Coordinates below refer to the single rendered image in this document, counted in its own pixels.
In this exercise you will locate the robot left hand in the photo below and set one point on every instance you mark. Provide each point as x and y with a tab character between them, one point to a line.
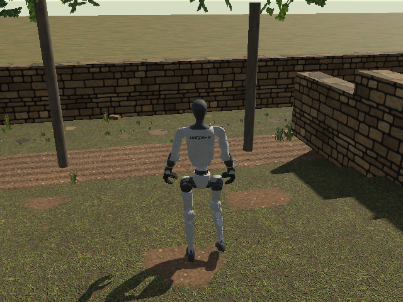
172	175

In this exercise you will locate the robot left upper arm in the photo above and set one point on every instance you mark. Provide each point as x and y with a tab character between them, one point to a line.
180	133

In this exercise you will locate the robot right hand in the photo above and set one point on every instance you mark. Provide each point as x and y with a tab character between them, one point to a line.
232	177

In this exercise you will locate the robot left foot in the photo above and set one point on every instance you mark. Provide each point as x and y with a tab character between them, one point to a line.
191	256

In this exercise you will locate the robot left forearm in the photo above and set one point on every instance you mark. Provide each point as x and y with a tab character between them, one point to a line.
169	166

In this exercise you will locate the robot head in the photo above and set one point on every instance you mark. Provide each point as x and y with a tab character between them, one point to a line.
199	108

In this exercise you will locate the robot right upper arm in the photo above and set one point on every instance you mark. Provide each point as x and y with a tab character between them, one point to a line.
224	146

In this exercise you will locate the robot right forearm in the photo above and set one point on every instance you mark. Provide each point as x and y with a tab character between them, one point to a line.
230	165

